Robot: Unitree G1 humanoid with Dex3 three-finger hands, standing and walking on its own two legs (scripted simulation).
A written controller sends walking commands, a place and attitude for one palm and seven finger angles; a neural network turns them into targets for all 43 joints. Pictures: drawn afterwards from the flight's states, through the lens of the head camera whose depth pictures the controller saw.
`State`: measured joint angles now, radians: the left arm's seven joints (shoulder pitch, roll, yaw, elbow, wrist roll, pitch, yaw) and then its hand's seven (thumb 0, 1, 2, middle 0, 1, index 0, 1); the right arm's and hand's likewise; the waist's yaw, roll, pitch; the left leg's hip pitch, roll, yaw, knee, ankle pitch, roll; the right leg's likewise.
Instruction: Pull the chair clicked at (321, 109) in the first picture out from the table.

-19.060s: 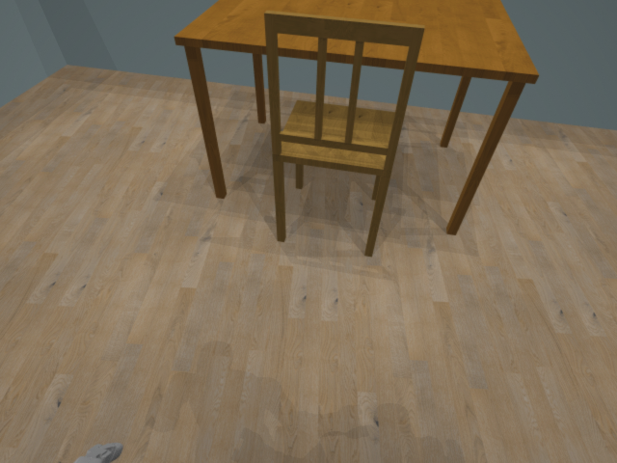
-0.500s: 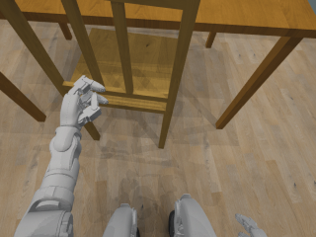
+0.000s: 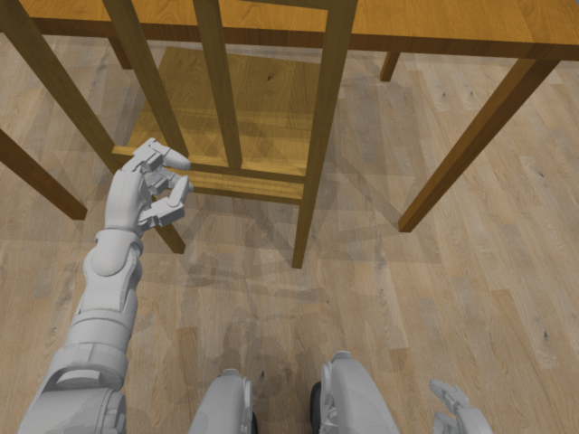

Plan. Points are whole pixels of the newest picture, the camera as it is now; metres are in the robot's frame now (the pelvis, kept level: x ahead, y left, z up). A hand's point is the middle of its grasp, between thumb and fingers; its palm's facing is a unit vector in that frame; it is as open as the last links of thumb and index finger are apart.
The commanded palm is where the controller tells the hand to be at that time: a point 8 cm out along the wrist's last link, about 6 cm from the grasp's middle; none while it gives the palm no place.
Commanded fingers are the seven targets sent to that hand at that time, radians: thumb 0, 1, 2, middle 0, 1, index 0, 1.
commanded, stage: open the thumb and straighten the fingers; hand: left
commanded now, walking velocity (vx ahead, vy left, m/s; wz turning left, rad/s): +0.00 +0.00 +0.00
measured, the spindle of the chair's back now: (155, 93) +0.58 +0.18 +0.05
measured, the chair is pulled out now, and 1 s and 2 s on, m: -0.09 -0.09 -0.09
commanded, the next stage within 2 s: draw the fingers out of the gap in 0.58 s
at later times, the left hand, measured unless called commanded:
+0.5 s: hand (174, 193) +0.43 +0.15 +0.02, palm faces -0.08 -0.99 -0.10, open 16.5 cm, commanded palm +0.41 +0.20 +0.03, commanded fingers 0.00 -0.55 0.20 0.00 0.00 0.00 0.00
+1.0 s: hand (171, 223) +0.39 +0.15 +0.01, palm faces -0.10 -0.99 -0.09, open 17.5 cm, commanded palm +0.37 +0.20 +0.03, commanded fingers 0.00 -0.55 0.20 0.00 0.00 0.00 0.00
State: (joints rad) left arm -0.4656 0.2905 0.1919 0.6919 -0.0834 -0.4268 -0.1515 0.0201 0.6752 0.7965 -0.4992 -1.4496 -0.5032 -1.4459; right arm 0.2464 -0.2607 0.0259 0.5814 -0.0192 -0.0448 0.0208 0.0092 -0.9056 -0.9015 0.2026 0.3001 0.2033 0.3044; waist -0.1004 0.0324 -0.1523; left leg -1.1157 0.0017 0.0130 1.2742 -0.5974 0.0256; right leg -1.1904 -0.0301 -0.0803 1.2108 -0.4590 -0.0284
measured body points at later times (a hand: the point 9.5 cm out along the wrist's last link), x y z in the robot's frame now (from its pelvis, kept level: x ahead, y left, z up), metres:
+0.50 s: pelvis +0.00 +0.00 +0.00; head +0.14 +0.01 +0.43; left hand +0.43 +0.20 +0.03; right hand +0.09 -0.26 -0.11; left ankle +0.00 +0.10 -0.62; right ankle +0.06 -0.11 -0.62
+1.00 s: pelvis +0.01 +0.01 +0.01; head +0.13 +0.01 +0.45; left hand +0.39 +0.20 +0.02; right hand +0.11 -0.25 -0.10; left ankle +0.00 +0.10 -0.62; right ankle +0.06 -0.11 -0.62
